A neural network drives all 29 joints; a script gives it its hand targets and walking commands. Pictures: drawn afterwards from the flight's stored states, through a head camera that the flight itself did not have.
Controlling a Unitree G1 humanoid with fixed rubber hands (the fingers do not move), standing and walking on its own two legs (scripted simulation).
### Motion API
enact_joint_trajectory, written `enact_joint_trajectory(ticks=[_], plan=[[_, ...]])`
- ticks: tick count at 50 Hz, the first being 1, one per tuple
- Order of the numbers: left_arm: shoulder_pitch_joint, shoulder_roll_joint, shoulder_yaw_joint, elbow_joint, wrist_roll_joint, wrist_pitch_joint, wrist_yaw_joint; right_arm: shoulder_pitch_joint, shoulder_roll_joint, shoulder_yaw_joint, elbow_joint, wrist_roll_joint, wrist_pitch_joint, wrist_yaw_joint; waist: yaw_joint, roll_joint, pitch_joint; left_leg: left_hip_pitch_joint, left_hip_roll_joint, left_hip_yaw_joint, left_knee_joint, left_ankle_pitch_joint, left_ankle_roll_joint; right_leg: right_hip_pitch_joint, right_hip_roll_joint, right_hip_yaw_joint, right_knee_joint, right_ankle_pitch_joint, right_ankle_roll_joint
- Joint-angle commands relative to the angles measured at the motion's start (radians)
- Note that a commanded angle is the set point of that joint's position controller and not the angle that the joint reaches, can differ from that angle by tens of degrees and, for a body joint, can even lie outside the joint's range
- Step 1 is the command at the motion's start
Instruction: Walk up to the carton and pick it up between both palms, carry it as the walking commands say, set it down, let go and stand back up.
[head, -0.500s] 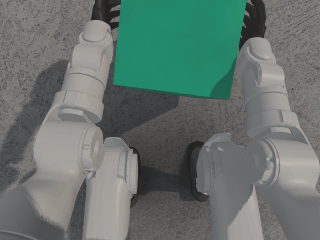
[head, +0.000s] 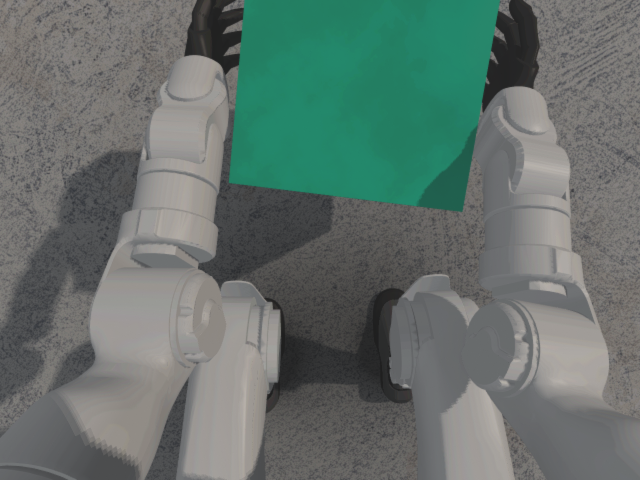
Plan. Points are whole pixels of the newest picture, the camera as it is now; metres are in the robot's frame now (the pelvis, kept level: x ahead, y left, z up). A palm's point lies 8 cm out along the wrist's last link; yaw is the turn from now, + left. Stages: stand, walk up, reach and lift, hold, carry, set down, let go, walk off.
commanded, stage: reach and lift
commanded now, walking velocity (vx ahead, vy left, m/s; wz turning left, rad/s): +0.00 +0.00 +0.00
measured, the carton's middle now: (350, 109) +0.51 -0.02 -0.18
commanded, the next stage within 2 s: none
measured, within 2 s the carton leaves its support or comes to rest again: neither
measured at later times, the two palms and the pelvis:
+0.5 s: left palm (178, 45) +0.52 +0.13 -0.03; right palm (557, 83) +0.49 -0.17 -0.03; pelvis -0.01 +0.00 +0.05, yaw +0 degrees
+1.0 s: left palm (133, 14) +0.51 +0.13 +0.05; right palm out of the picture +0.47 -0.17 +0.05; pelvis +0.01 +0.00 +0.11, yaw +0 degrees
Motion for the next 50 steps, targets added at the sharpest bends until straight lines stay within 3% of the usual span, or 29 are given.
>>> enact_joint_trajectory(ticks=[1,20,34,50], plan=[[-0.556,-1.044,-0.441,-0.058,-0.125,-0.013,-0.243,-0.671,0.968,0.573,-0.014,0.134,0.003,0.289,-0.036,0.068,-1.293,0.654,-0.105,0.089,-0.197,0.356,0.009,0.727,0.112,-0.120,-0.151,0.393,-0.006],[-0.524,-1.080,-0.338,0.007,-0.051,0.027,-0.250,-0.633,1.011,0.490,0.034,0.063,0.050,0.319,-0.026,0.055,-1.193,0.682,-0.111,0.087,-0.353,0.199,0.020,0.728,0.112,-0.117,-0.308,0.234,-0.008],[-0.466,-1.138,-0.358,-0.023,-0.047,0.049,-0.253,-0.568,1.049,0.504,0.015,0.057,0.072,0.339,-0.036,0.078,-1.233,0.813,-0.123,0.076,-0.441,0.248,0.017,0.803,0.123,-0.120,-0.387,0.264,-0.013],[-0.354,-1.167,-0.353,-0.024,-0.029,0.048,-0.257,-0.447,1.094,0.513,0.022,0.040,0.074,0.338,-0.027,0.057,-1.182,0.896,-0.125,0.067,-0.546,0.260,0.020,0.919,0.134,-0.098,-0.501,0.275,-0.012]])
